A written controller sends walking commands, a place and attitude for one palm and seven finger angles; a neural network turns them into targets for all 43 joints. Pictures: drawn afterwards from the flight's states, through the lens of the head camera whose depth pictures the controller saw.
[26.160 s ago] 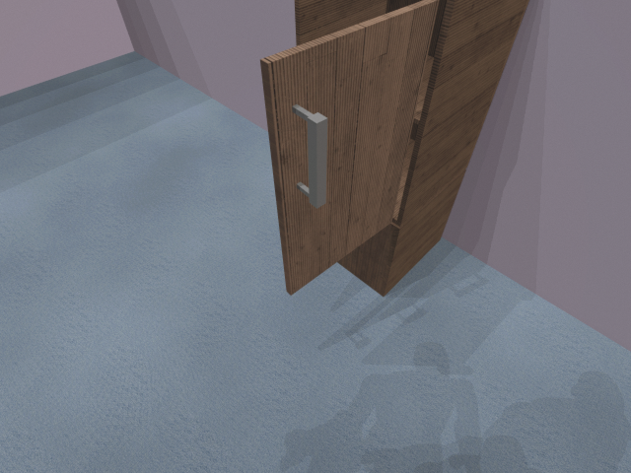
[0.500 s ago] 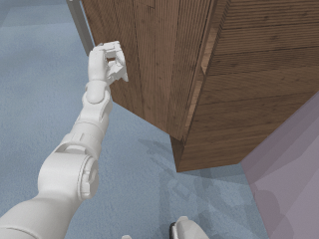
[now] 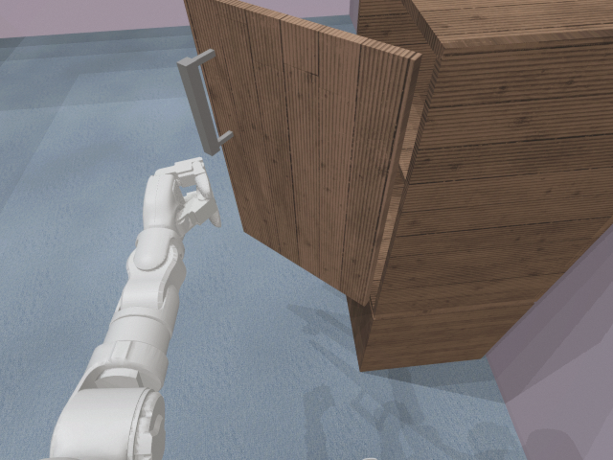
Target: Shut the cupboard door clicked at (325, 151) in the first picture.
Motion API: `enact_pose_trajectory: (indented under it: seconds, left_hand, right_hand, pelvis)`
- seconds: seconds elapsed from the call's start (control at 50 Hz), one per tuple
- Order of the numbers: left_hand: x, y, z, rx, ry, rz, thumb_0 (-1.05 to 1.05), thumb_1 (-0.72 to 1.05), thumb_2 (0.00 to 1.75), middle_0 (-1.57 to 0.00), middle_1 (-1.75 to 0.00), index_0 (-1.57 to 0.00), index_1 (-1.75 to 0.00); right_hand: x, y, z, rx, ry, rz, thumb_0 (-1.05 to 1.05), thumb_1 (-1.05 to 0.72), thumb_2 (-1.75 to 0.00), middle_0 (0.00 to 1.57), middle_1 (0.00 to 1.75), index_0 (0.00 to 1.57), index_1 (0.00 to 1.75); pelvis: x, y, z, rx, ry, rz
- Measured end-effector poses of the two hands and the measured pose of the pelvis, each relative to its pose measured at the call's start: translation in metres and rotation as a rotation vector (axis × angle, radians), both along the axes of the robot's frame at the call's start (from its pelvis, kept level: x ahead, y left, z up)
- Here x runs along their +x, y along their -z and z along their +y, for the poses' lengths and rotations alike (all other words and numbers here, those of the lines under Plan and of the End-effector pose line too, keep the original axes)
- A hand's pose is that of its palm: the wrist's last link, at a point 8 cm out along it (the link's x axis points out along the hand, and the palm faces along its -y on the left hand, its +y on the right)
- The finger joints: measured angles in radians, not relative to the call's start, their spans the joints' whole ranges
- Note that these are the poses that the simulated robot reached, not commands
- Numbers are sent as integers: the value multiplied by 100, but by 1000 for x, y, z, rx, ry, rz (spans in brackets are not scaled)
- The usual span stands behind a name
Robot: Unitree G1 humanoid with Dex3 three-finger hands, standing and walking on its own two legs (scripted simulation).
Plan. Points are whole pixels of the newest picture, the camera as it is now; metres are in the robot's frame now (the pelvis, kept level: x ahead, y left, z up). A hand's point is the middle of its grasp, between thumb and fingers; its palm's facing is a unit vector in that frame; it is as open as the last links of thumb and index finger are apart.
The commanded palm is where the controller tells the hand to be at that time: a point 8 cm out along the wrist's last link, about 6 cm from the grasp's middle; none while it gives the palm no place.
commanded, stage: draw the hand back to the body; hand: left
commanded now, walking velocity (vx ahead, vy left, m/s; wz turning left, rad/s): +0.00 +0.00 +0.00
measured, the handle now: (209, 105) +0.67 +0.16 +0.10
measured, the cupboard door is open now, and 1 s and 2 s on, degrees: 48 48 48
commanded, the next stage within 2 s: step back with the hand held close in 1.26 s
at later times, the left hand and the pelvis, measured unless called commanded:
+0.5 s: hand (98, 289) +0.27 +0.20 +0.15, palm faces +0.28 -0.93 -0.24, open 3.5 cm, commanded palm +0.23 +0.24 +0.17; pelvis +0.01 +0.00 +0.02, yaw +3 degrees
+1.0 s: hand out of the picture +0.17 +0.29 +0.19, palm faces +0.55 -0.73 -0.41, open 6.9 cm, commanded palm +0.13 +0.31 +0.20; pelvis +0.01 +0.01 +0.02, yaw +3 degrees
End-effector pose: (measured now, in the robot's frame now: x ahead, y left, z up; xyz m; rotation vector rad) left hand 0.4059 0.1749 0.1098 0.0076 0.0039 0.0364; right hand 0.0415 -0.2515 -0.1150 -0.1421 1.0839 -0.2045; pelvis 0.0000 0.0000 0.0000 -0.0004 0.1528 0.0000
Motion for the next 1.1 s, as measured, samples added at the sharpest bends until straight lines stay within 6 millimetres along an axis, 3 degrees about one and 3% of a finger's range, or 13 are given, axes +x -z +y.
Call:
enact_pose_trajectory:
  seconds: [0.12,0.22,0.28,0.36,0.46,0.6,0.78,0.94,1.02,1.1]
  left_hand:
    - [-42,-29,15,26,28,-103,2,90,90,-130,-150,-130,-150]
    - [-69,-36,24,61,34,-64,2,90,90,-127,-146,-127,-146]
    - [-93,-41,30,138,-14,-91,2,90,90,-122,-141,-122,-141]
    - [-125,-44,42,182,-86,-111,2,90,90,-113,-132,-114,-132]
    - [-157,-50,65,229,-192,-123,2,89,90,-101,-118,-101,-118]
    - [-190,-67,87,313,-292,-140,2,89,90,-82,-98,-83,-98]
    - [-229,-79,116,409,-391,-133,2,89,90,-58,-71,-58,-71]
    - [-273,-92,140,501,-503,-139,2,89,90,-37,-48,-37,-47]
    - [-281,-91,142,486,-537,-154,2,89,90,-29,-39,-29,-39]
    - [-276,-85,139,453,-529,-154,2,89,90,-24,-35,-25,-34]
  right_hand:
    - [69,-24,0,-40,-79,-198,1,-90,-90,20,30,20,30]
    - [127,-49,12,-28,-136,-374,1,-91,-90,20,30,20,30]
    - [152,-64,24,-14,-159,-459,1,-91,-90,20,30,20,30]
    - [171,-76,40,3,-207,-496,1,-90,-90,20,30,20,30]
    - [176,-76,54,16,-264,-474,0,-90,-90,20,30,20,30]
    - [164,-60,62,42,-277,-414,1,-90,-90,20,30,20,30]
    - [144,-49,49,26,-226,-358,1,-90,-90,20,30,20,30]
    - [144,-54,37,-14,-212,-395,1,-90,-90,20,30,20,30]
    - [148,-57,38,-26,-231,-419,1,-90,-90,20,30,20,30]
    - [150,-60,42,-26,-241,-436,1,-90,-90,20,30,20,30]
  pelvis:
    - [1,-5,-1,-7,-32,-71]
    - [2,-8,-1,-3,-40,-117]
    - [3,-12,-1,1,-38,-146]
    - [5,-16,-2,2,-44,-175]
    - [7,-20,-3,-2,-55,-202]
    - [10,-22,0,-4,-57,-219]
    - [14,-23,2,-6,-44,-224]
    - [12,-22,4,-9,-44,-233]
    - [7,-22,5,-7,-53,-239]
    - [3,-22,6,-2,-54,-239]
